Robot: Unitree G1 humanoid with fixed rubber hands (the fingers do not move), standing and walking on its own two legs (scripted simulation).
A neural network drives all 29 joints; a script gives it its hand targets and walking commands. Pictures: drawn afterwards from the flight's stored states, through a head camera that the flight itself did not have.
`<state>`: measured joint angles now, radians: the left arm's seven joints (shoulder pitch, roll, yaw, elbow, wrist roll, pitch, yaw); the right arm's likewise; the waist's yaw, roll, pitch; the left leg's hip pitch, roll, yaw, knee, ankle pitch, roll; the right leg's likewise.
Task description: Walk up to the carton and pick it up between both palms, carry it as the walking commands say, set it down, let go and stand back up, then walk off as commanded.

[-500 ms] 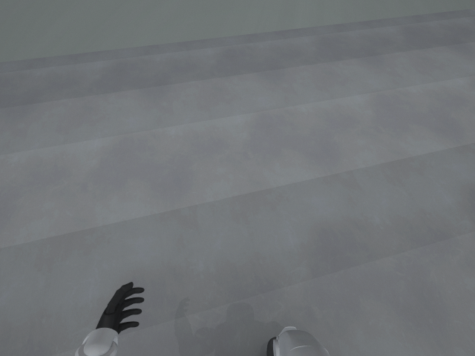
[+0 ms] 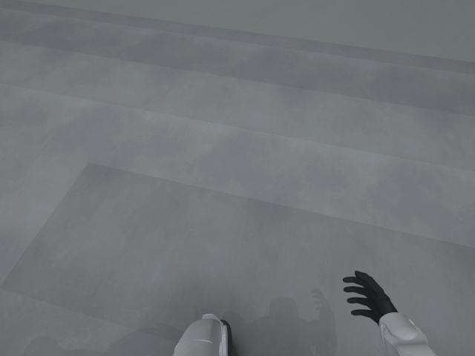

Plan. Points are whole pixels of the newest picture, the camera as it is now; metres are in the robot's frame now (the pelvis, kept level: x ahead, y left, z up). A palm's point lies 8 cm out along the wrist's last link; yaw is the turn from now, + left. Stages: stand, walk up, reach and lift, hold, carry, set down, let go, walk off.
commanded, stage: walk off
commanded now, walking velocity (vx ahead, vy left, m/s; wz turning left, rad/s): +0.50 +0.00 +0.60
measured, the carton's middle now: out of the picture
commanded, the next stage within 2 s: stand in 1.46 s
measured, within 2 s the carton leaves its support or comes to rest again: neither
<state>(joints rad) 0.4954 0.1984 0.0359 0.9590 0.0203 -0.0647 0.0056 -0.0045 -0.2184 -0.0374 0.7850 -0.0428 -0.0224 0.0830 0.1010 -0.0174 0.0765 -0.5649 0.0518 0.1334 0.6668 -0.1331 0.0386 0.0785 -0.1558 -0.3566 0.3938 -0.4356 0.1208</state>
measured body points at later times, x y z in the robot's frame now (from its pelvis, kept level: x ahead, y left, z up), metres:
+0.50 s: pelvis +0.23 +0.05 +0.03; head +0.25 +0.09 +0.47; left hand +0.37 +0.31 -0.09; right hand +0.24 -0.22 -0.09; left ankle +0.14 +0.09 -0.72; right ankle +0.37 -0.11 -0.66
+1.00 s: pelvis +0.47 +0.09 +0.01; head +0.51 +0.11 +0.46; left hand +0.29 +0.28 -0.12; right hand +0.75 -0.01 -0.11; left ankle +0.48 +0.27 -0.66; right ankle +0.45 -0.06 -0.72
